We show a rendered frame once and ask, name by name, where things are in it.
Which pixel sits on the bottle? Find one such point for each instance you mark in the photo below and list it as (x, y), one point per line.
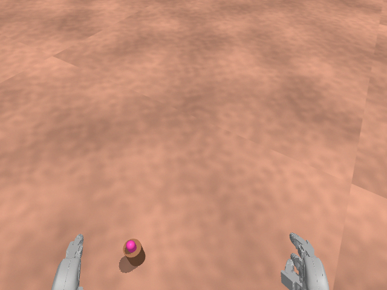
(134, 252)

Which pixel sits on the right robot hand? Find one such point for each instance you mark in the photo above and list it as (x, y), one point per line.
(312, 275)

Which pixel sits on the left robot hand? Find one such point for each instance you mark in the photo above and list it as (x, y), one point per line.
(68, 272)

